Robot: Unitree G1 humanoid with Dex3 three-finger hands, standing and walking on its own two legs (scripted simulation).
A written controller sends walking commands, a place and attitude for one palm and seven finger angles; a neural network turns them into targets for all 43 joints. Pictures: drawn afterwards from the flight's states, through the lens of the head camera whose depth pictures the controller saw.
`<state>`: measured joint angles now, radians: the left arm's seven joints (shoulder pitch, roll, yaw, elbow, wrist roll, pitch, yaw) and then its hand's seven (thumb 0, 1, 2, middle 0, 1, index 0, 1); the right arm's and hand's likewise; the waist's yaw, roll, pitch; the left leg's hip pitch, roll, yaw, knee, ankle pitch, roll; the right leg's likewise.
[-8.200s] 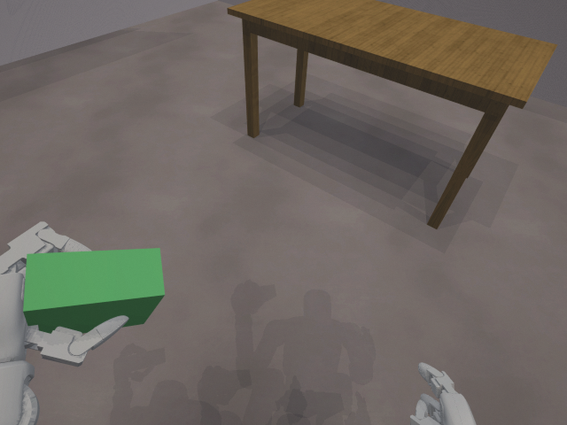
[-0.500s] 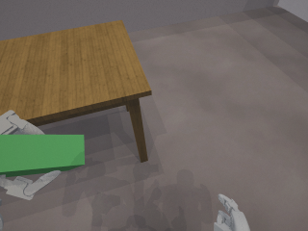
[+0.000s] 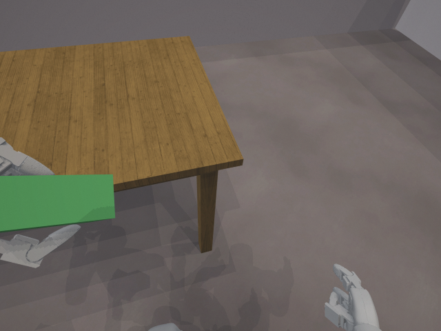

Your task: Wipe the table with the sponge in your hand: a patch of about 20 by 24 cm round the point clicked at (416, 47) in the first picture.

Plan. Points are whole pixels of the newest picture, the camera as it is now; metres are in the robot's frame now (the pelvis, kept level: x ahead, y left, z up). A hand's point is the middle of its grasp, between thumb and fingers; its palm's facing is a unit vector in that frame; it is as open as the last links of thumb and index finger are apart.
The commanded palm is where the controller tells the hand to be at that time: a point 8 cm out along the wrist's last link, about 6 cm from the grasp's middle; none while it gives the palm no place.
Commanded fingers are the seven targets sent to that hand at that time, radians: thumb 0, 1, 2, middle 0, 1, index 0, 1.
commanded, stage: come to a stop and stand still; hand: left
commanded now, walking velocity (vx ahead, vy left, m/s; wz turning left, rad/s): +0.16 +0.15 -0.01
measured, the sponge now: (67, 203) +0.24 +0.22 +0.17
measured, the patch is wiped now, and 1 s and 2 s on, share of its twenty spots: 0.00 0.00 0.00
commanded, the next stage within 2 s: look again from close up in 1.82 s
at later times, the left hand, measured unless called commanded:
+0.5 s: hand (28, 161) +0.27 +0.26 +0.21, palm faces +0.47 -0.76 -0.44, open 9.7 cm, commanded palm +0.18 +0.26 +0.19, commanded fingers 0.00 0.10 1.30 -1.20 -1.60 -1.20 -1.60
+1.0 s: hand (56, 151) +0.30 +0.25 +0.19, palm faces +0.35 -0.81 -0.47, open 9.7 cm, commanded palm +0.24 +0.28 +0.19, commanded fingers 0.00 0.10 1.30 -1.20 -1.60 -1.20 -1.60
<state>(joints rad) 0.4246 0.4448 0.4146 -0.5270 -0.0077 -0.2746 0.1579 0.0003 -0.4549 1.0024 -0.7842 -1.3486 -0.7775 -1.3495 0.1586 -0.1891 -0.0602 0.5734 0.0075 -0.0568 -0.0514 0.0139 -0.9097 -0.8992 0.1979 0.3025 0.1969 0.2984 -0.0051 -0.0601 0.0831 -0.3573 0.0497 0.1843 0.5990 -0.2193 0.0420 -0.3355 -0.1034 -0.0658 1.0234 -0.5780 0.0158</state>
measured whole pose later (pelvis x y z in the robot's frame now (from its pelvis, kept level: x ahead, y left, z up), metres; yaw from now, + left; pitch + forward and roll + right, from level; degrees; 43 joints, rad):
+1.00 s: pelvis +0.07 +0.01 +0.02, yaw -3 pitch +2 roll -1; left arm 0.46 0.38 0.41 -0.49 -0.04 -0.21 0.13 0.00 -0.45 1.00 -0.79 -1.35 -0.78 -1.35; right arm 0.17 -0.22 0.02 0.57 -0.01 -0.10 -0.04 0.02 -0.91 -0.90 0.20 0.30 0.20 0.30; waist 0.01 0.04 0.06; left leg -0.23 -0.01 0.04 0.46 -0.26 0.04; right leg -0.16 0.06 -0.07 0.38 -0.25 -0.05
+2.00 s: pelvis +0.04 +0.06 +0.02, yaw -3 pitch +0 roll -1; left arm 0.45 0.34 0.33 -0.45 -0.03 -0.16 0.13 0.00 -0.45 1.01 -0.79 -1.35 -0.79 -1.35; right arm 0.19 -0.20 0.02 0.58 -0.03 -0.08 -0.06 0.02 -0.90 -0.90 0.21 0.30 0.20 0.30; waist 0.02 0.02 0.03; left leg -0.21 -0.07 0.06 0.36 -0.16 0.08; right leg -0.17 0.00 -0.06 0.34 -0.18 0.00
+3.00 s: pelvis +0.09 +0.10 +0.00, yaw -5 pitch -1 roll +0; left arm 0.54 0.36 0.37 -0.56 -0.04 -0.22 0.14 0.00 -0.45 1.01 -0.79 -1.35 -0.79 -1.35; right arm 0.17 -0.25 -0.02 0.60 0.00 -0.02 -0.01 0.02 -0.91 -0.90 0.20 0.30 0.20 0.30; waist 0.02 0.00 0.08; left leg -0.46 0.07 -0.07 0.85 -0.33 0.00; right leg -0.19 -0.09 -0.05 0.57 -0.36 0.06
